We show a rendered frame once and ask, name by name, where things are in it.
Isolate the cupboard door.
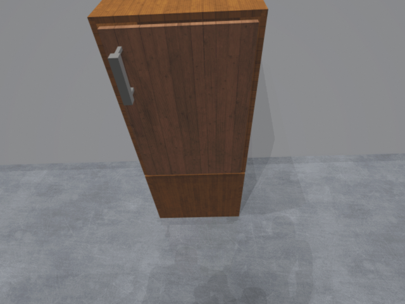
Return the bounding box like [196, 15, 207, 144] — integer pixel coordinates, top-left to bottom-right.
[97, 20, 259, 175]

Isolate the handle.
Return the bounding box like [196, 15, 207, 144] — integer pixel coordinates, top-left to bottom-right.
[108, 46, 134, 105]

